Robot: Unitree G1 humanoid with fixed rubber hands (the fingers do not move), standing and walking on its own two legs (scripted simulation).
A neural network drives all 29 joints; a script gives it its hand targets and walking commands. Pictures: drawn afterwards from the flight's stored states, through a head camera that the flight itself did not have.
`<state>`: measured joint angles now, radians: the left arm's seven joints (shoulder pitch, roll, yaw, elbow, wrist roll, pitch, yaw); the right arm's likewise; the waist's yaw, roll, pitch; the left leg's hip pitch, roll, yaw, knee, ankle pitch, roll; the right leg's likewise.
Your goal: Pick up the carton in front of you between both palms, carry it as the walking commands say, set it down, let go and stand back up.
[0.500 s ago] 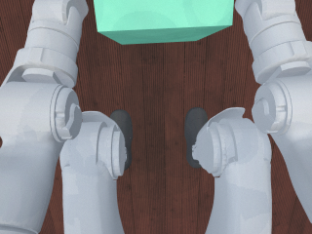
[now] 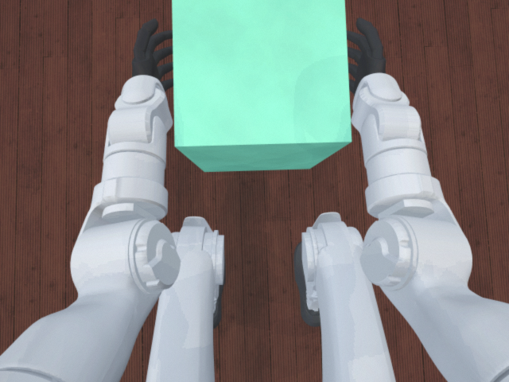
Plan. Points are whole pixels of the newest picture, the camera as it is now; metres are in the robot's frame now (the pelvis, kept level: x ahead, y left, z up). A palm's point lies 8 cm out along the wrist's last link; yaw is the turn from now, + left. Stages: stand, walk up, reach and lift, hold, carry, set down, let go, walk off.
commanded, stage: reach and lift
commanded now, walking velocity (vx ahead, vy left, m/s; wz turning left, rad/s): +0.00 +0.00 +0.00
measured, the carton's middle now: (257, 98) +0.51 +0.00 -0.14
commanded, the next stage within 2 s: none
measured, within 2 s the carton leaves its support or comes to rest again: neither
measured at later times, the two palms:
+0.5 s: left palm (98, 50) +0.48 +0.15 +0.08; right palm (429, 47) +0.48 -0.15 +0.07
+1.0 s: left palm out of the picture +0.43 +0.15 +0.24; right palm out of the picture +0.43 -0.15 +0.23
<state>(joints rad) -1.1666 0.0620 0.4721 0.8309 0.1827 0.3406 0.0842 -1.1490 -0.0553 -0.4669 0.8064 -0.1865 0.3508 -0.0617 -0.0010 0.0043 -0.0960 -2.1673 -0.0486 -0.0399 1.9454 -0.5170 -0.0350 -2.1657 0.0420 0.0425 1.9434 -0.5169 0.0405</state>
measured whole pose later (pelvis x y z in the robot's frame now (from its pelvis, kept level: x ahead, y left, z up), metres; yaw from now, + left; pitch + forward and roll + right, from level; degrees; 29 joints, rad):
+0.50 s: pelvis +0.03 +0.00 +0.12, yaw +0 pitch +39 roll +0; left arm -0.86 -0.05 0.44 0.62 0.20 0.40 0.06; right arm -0.85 0.04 -0.43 0.60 -0.20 0.41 -0.03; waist 0.00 0.01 -0.22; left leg -1.76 -0.04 -0.04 1.57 -0.49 -0.03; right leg -1.76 0.04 0.05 1.57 -0.49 0.03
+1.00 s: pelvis +0.07 +0.00 +0.26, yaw +0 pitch +22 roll +0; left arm -0.50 -0.12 0.37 0.56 0.21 0.37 0.04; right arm -0.48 0.12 -0.36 0.54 -0.21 0.38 -0.03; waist 0.00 0.00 -0.19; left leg -1.02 -0.03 -0.05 1.05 -0.41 -0.01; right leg -1.02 0.03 0.05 1.05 -0.41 0.02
